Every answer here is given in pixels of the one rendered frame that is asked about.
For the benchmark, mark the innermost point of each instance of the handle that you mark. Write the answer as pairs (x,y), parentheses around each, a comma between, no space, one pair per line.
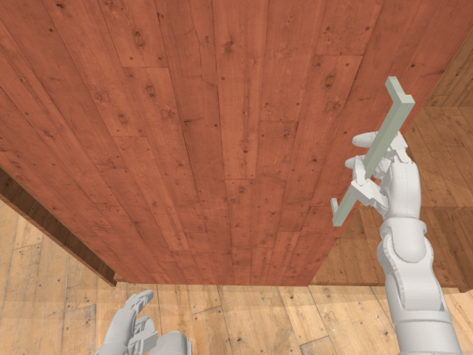
(402,105)

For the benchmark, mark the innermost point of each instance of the robot left hand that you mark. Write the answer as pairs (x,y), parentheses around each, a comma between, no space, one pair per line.
(138,335)

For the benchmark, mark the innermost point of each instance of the robot right forearm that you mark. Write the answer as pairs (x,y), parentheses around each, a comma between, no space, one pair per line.
(418,308)

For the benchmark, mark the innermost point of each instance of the robot right hand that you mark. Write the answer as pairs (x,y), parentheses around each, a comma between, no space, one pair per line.
(399,176)

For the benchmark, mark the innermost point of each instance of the left robot thigh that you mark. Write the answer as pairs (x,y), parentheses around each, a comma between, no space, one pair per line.
(172,344)

